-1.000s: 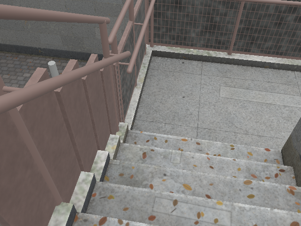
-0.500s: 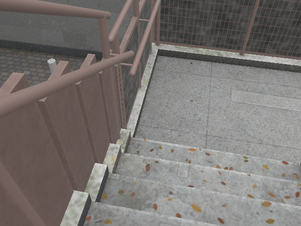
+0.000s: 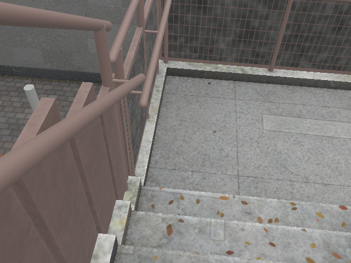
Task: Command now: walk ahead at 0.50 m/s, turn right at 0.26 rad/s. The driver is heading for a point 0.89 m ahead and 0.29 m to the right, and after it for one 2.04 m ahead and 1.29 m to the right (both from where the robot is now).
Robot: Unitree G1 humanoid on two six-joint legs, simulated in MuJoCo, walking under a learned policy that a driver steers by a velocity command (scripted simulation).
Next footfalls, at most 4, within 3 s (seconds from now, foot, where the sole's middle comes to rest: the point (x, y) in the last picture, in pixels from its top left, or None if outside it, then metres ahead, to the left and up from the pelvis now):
0.42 right None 0.29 -0.19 -0.92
0.78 left None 0.59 -0.04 -1.09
1.40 right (239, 241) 0.85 -0.38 -1.26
1.74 left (199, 230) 0.92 -0.16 -1.26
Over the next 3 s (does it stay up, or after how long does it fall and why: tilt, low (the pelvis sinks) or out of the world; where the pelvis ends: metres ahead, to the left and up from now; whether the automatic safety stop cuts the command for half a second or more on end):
stays up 0.85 -0.25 -0.49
